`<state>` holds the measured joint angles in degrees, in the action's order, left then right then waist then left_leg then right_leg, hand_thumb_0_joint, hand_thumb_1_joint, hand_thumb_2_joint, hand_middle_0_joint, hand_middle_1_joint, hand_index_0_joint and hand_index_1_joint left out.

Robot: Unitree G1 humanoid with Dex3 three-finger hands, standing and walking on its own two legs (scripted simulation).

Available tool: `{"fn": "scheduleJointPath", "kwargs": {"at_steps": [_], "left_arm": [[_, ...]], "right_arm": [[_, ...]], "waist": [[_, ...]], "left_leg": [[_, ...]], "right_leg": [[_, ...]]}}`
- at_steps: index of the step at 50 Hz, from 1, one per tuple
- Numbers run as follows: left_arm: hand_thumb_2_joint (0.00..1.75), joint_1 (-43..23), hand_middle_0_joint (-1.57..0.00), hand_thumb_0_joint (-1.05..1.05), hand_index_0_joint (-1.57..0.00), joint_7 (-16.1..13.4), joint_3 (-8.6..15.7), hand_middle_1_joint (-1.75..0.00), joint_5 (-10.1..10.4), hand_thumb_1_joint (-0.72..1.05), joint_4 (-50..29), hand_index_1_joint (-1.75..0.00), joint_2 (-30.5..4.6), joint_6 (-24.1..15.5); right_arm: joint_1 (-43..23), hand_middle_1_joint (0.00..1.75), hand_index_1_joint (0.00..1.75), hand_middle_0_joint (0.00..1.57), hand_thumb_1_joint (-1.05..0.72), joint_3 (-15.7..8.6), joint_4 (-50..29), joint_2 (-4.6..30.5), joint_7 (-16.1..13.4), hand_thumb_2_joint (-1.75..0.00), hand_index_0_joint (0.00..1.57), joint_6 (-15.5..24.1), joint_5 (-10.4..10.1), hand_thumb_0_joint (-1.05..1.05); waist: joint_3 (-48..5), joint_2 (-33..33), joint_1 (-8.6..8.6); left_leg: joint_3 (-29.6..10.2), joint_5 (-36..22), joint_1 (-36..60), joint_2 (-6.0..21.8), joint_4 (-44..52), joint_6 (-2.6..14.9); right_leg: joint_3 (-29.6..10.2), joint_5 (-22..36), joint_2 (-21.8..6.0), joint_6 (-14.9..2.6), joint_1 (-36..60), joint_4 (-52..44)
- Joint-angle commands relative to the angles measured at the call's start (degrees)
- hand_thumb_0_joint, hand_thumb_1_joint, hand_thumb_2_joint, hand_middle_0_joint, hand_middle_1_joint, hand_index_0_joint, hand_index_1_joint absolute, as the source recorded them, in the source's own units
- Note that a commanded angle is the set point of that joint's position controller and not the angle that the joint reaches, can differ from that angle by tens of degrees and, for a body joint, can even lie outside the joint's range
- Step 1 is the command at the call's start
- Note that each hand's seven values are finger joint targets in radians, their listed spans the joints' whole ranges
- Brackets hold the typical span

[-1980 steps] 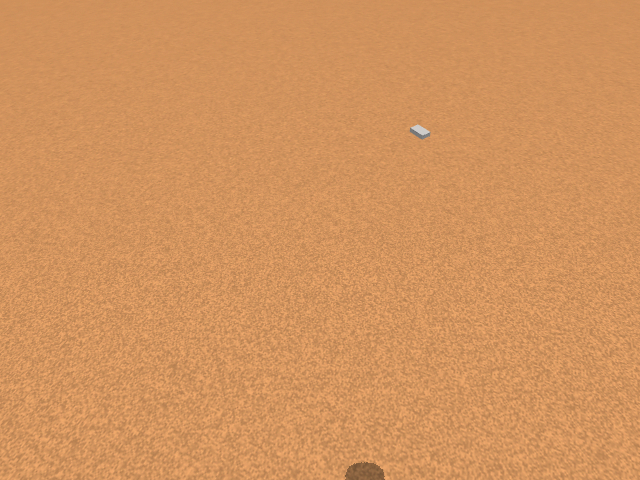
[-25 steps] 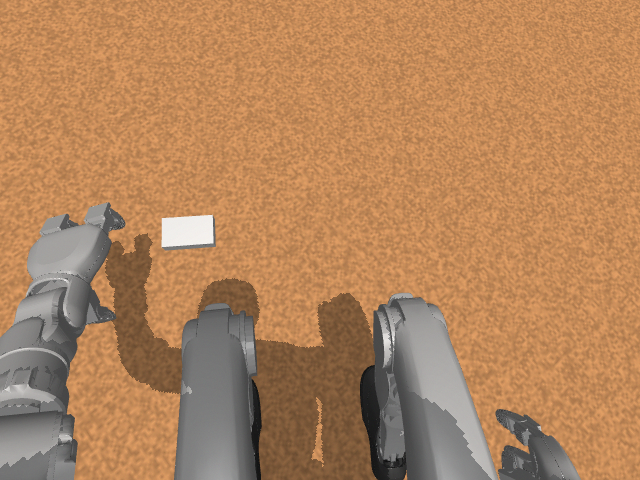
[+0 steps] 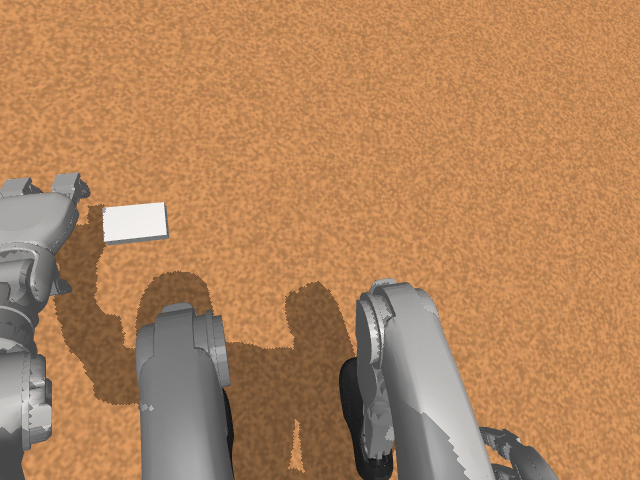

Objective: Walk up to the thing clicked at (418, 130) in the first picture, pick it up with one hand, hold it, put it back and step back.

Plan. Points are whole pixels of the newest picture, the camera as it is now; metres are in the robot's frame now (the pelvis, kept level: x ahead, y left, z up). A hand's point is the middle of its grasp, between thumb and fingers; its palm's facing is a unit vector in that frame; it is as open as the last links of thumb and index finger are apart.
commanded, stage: rise first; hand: left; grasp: from above
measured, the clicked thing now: (136, 223) +0.50 +0.27 -0.33
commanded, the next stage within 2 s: none
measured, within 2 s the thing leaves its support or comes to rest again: neither
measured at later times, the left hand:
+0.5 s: hand (72, 236) +0.44 +0.31 -0.20, palm faces -0.46 -0.08 -0.88, open 13.4 cm
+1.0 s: hand (80, 232) +0.45 +0.31 -0.21, palm faces -0.45 -0.09 -0.89, open 13.4 cm
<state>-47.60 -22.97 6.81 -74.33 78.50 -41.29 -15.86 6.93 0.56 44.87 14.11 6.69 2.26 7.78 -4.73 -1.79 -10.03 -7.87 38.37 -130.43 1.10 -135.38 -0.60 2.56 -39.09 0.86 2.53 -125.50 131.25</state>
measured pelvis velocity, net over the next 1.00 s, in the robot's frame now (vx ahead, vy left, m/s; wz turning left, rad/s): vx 0.01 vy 0.00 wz -0.04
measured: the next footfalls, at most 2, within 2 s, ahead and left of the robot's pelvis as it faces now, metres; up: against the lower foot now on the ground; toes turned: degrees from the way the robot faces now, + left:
none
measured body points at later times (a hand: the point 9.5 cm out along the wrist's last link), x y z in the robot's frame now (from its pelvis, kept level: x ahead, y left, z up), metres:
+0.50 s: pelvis +0.01 +0.00 -0.02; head +0.25 +0.07 +0.35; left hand +0.46 +0.32 -0.15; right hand +0.07 -0.28 -0.13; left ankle +0.08 +0.13 -0.31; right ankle +0.10 -0.13 -0.31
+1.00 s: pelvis +0.01 +0.00 -0.03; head +0.25 +0.08 +0.34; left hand +0.47 +0.31 -0.16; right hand +0.07 -0.28 -0.13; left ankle +0.08 +0.13 -0.31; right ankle +0.10 -0.13 -0.31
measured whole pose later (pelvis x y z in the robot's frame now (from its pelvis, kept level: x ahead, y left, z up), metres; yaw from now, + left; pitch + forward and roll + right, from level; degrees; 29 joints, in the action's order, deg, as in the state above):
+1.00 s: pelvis +0.01 +0.00 -0.03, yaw -2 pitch +32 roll -9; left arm -52.2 -25.3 8.5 -73.6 84.3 -46.3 -14.7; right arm 6.3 5.3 43.3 15.5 8.3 3.2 10.3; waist -0.5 -2.8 -13.8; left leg -10.5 39.9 -134.1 1.0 -141.1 -1.6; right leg 4.3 -39.6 1.8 2.8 -129.1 135.7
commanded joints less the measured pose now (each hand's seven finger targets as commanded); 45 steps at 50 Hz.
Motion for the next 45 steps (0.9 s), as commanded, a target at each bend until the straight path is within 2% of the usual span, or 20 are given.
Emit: {"fn": "scheduleJointPath", "kwargs": {"at_steps": [1,3,6,7,8,9,10,11,14,16,17,21,22,27,31,39,40,41,42,45], "left_arm": [[0.92,-17.46,-0.17,0.00,-0.17,-3.77,2.54,-0.88,1.03,-0.43,-5.62,-0.88,-15.20,0.83],[0.92,-18.78,-0.17,0.00,-0.17,-3.76,1.97,-0.87,0.96,-0.43,-4.63,-0.87,-15.00,1.20],[0.92,-19.56,-0.18,0.00,-0.18,-3.85,2.25,-0.86,1.36,-0.42,-4.82,-0.86,-15.65,1.59],[0.90,-18.31,-0.20,0.00,-0.19,-3.69,1.97,-0.86,1.51,-0.41,-4.47,-0.86,-15.54,1.80],[0.90,-18.94,-0.18,0.00,-0.18,-3.54,1.85,-0.87,1.60,-0.41,-4.84,-0.87,-15.50,1.85],[0.90,-19.25,-0.19,0.00,-0.19,-3.55,2.12,-0.85,1.81,-0.41,-4.94,-0.85,-15.62,1.87],[0.91,-18.39,-0.19,0.00,-0.19,-3.45,2.47,-0.86,1.69,-0.41,-4.98,-0.86,-15.85,2.08],[0.90,-18.27,-0.19,0.00,-0.19,-3.21,1.62,-0.86,1.81,-0.41,-4.97,-0.86,-15.15,2.03],[0.91,-17.59,-0.19,0.00,-0.19,-2.99,2.53,-0.86,2.50,-0.42,-4.87,-0.86,-16.15,2.03],[0.90,-18.54,-0.19,0.00,-0.19,-2.73,2.68,-0.87,2.65,-0.41,-5.11,-0.86,-16.73,1.73],[0.90,-18.38,-0.19,0.00,-0.19,-2.67,2.62,-0.87,2.75,-0.41,-5.28,-0.87,-17.24,1.58],[0.90,-18.62,-0.18,0.00,-0.18,-2.79,3.55,-0.88,3.12,-0.41,-5.57,-0.88,-17.94,1.14],[0.91,-18.03,-0.18,0.00,-0.18,-2.71,2.91,-0.87,2.99,-0.42,-5.05,-0.87,-17.65,1.08],[0.89,-17.88,-0.19,0.00,-0.19,-3.01,3.86,-0.87,2.92,-0.40,-4.50,-0.87,-18.89,0.44],[0.91,-18.16,-0.18,0.00,-0.18,-3.48,3.73,-0.88,2.58,-0.41,-3.68,-0.88,-19.30,0.18],[0.90,-18.90,-0.18,0.00,-0.18,-4.57,4.30,-0.89,2.05,-0.41,-2.61,-0.88,-20.22,0.69],[0.98,-19.63,-0.19,0.00,-0.15,-4.56,3.52,-0.83,2.27,-0.49,-2.87,-0.87,-19.45,0.74],[0.93,-19.47,-0.18,0.00,-0.17,-4.55,2.98,-0.87,2.31,-0.44,-2.33,-0.88,-18.72,0.91],[0.94,-20.12,-0.19,0.00,-0.17,-4.53,2.30,-0.86,1.84,-0.45,-2.35,-0.88,-18.59,1.00],[0.92,-20.17,-0.20,0.00,-0.19,-4.63,3.33,-0.84,2.26,-0.42,-1.92,-0.86,-19.64,1.03]], "right_arm": [[10.26,0.30,0.30,0.20,-0.90,-3.77,-1.13,14.30,-0.29,-0.90,0.20,0.95,0.75,0.00],[10.19,0.30,0.30,0.20,-0.90,-3.49,-0.99,14.47,-0.25,-0.90,0.20,1.09,0.94,0.00],[10.39,0.30,0.30,0.20,-0.90,-3.13,-1.17,14.61,-0.14,-0.90,0.20,1.20,1.06,0.00],[9.77,0.30,0.30,0.20,-0.90,-3.14,-1.28,14.42,-0.17,-0.90,0.20,1.18,0.88,0.00],[9.86,0.30,0.30,0.20,-0.90,-3.05,-1.37,14.53,-0.10,-0.90,0.20,1.19,1.13,0.00],[10.25,0.30,0.30,0.20,-0.90,-3.10,-1.33,14.79,-0.08,-0.90,0.20,1.16,1.02,0.00],[10.31,0.30,0.30,0.20,-0.90,-3.04,-1.27,14.79,0.00,-0.90,0.20,1.09,1.21,0.00],[10.34,0.30,0.30,0.20,-0.90,-3.00,-1.27,14.59,0.00,-0.90,0.20,0.99,1.07,0.00],[10.43,0.30,0.30,0.20,-0.90,-2.54,-1.58,14.48,0.08,-0.90,0.20,0.84,1.00,0.00],[10.71,0.30,0.30,0.20,-0.90,-2.37,-1.62,14.97,0.13,-0.90,0.20,0.76,1.22,0.00],[10.69,0.30,0.30,0.20,-0.90,-2.38,-1.71,14.92,0.14,-0.90,0.20,0.77,1.07,0.00],[11.53,0.30,0.30,0.20,-0.90,-2.18,-1.74,15.48,0.36,-0.90,0.20,0.71,1.29,0.00],[11.20,0.30,0.30,0.20,-0.90,-1.88,-1.93,15.20,0.51,-0.90,0.20,0.72,1.28,0.00],[11.22,0.30,0.30,0.20,-0.90,-1.51,-1.92,15.62,0.57,-0.90,0.20,0.67,1.53,0.00],[11.02,0.30,0.30,0.20,-0.90,-1.02,-2.08,15.74,0.75,-0.90,0.20,0.59,2.06,0.00],[11.27,0.30,0.30,0.20,-0.90,-0.52,-1.57,16.41,0.80,-0.90,0.20,0.78,2.46,0.00],[11.24,0.30,0.30,0.20,-0.90,-0.54,-1.72,16.33,0.92,-0.90,0.20,0.95,2.44,0.00],[10.83,0.30,0.30,0.20,-0.90,-0.62,-1.71,16.48,0.91,-0.90,0.20,1.06,2.40,0.00],[10.97,0.30,0.30,0.20,-0.90,-0.18,-1.70,16.34,1.04,-0.90,0.20,1.10,2.53,0.00],[11.42,0.30,0.30,0.20,-0.90,-0.29,-1.61,16.74,1.08,-0.90,0.20,1.16,2.49,0.00]], "waist": [[-36.35,16.09,0.06],[-35.67,16.49,-0.70],[-35.73,16.83,-0.84],[-35.84,17.51,0.05],[-36.05,18.21,-0.76],[-36.25,17.93,-0.55],[-36.70,18.55,-0.78],[-37.21,18.24,-0.84],[-35.86,16.23,-0.62],[-36.22,16.66,-1.34],[-35.84,16.70,-0.93],[-36.36,15.92,-1.61],[-35.10,16.44,-1.80],[-35.86,16.66,-1.39],[-34.26,16.59,-1.89],[-34.25,17.44,-2.61],[-33.54,18.04,-3.07],[-33.40,18.86,-2.83],[-33.37,19.63,-3.52],[-34.37,17.57,-3.64]], "left_leg": [[5.77,-7.99,30.67,-1.12,14.11,2.10],[5.73,-7.63,29.88,-1.02,13.65,2.15],[5.54,-6.94,29.47,-0.96,13.47,2.15],[5.52,-6.84,30.06,-0.92,13.68,1.98],[5.45,-7.11,30.06,-0.83,13.18,2.00],[5.02,-7.06,30.43,-0.80,13.59,1.85],[4.88,-8.59,31.33,-0.76,13.26,1.80],[5.09,-9.50,31.02,-0.78,12.54,1.77],[5.68,-9.52,28.72,-0.94,11.61,2.13],[5.53,-9.47,28.26,-0.87,11.18,2.13],[5.59,-9.21,27.92,-0.84,10.97,2.18],[5.38,-10.81,27.81,-0.67,9.90,2.20],[5.60,-10.49,27.06,-0.76,9.58,2.27],[5.28,-9.86,27.05,-0.75,9.34,2.08],[5.28,-7.96,24.73,-0.83,9.31,2.22],[4.98,-8.99,25.24,-0.87,8.55,2.10],[4.84,-8.97,25.98,-0.79,8.71,2.00],[4.65,-8.74,27.08,-0.71,9.35,1.79],[4.63,-9.21,27.11,-0.71,9.00,1.78],[4.56,-9.66,26.20,-0.70,8.24,2.04]], "right_leg": [[6.05,9.58,1.54,-4.34,13.60,-12.44],[6.16,9.48,1.60,-4.32,12.67,-12.05],[6.28,9.12,1.59,-4.27,12.84,-11.74],[6.21,8.87,1.70,-4.58,12.23,-11.40],[6.40,9.28,1.65,-4.35,12.49,-11.14],[6.47,9.24,1.65,-4.47,11.92,-10.70],[6.69,10.50,1.53,-4.26,12.28,-10.19],[6.66,11.41,1.88,-4.46,12.65,-10.21],[6.26,11.75,1.88,-4.37,14.11,-10.72],[6.42,11.90,1.97,-4.23,14.32,-10.41],[6.27,11.68,2.02,-4.38,14.21,-10.45],[6.53,13.45,2.13,-4.15,15.30,-9.99],[6.28,13.33,2.03,-4.13,15.60,-10.06],[6.69,12.51,2.36,-4.25,15.43,-9.53],[6.84,11.05,2.52,-4.20,15.33,-9.78],[7.20,12.21,2.51,-4.17,14.76,-8.98],[7.34,12.12,2.41,-4.25,13.95,-8.75],[7.62,11.58,2.44,-4.47,12.69,-8.52],[7.63,12.34,2.60,-4.39,13.28,-8.69],[7.55,12.97,2.51,-4.13,14.41,-8.74]]}}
